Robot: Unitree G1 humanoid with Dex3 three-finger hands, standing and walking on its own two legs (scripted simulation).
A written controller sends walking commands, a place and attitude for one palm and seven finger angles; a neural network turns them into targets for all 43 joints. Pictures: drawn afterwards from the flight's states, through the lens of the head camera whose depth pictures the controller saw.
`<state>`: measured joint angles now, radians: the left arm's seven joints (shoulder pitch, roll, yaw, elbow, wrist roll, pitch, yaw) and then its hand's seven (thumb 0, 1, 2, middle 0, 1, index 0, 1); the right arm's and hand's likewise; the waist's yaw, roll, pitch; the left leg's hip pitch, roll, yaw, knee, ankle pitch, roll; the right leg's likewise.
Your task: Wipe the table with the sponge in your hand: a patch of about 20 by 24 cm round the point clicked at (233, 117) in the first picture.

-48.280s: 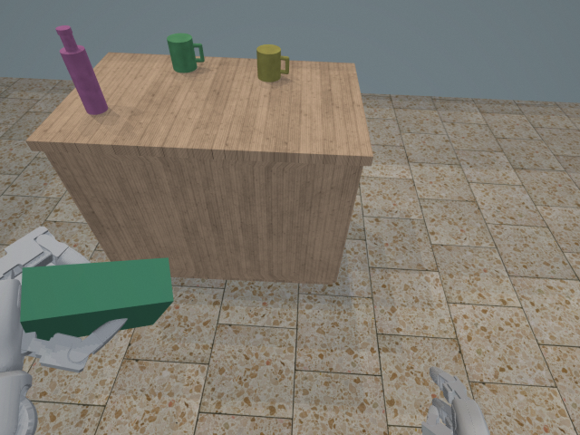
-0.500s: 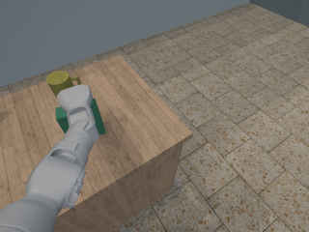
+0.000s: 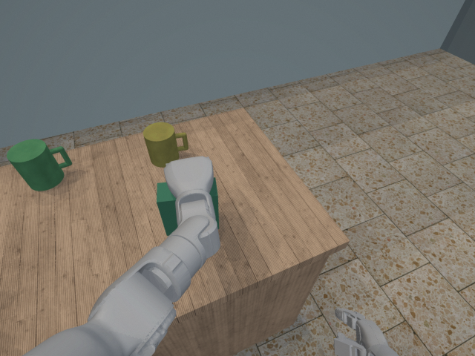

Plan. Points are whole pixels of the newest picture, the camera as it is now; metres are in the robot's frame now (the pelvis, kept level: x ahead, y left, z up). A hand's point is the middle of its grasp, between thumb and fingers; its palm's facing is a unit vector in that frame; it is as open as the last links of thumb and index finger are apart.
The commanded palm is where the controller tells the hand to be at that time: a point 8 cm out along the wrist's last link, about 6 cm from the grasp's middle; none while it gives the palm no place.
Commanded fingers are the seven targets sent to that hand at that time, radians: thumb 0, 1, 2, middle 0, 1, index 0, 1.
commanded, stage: wipe back along the third lane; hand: left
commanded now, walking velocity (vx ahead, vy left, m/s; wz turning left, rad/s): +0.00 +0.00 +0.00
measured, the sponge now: (191, 213) +0.39 +0.14 -0.01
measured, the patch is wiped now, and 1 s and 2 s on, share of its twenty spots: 0.90 0.90 0.90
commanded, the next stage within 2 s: slide back across to the middle lane in 0.86 s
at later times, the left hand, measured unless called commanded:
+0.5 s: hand (205, 218) +0.35 +0.10 +0.04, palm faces +0.00 -0.08 -1.00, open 8.9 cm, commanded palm +0.29 +0.07 +0.08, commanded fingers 0.00 0.10 1.30 -1.20 -1.60 -1.20 -1.60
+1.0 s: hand (219, 245) +0.30 +0.07 +0.04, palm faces +0.01 -0.08 -1.00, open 8.9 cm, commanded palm +0.25 +0.06 +0.08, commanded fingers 0.00 0.10 1.30 -1.20 -1.60 -1.20 -1.60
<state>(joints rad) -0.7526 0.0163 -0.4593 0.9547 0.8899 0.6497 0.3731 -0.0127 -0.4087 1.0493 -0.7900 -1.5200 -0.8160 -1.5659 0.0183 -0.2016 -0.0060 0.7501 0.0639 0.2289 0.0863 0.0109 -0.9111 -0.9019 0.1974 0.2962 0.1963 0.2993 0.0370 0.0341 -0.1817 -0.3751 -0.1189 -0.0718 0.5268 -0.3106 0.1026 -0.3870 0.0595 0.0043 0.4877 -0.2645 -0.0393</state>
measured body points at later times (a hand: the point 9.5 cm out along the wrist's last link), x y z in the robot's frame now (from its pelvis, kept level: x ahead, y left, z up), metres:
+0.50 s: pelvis -0.01 -0.01 +0.00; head -0.04 -0.02 +0.45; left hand +0.34 +0.10 +0.10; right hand +0.20 -0.22 -0.09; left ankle -0.05 +0.05 -0.73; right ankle -0.03 -0.11 -0.73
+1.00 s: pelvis -0.03 -0.06 +0.00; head -0.08 -0.09 +0.45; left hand +0.29 +0.07 +0.10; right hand +0.18 -0.28 -0.08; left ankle -0.05 +0.05 -0.73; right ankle -0.03 -0.11 -0.73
